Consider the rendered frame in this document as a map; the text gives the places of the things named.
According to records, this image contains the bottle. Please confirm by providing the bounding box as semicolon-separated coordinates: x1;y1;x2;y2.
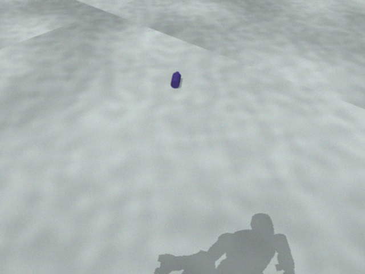
171;71;181;88

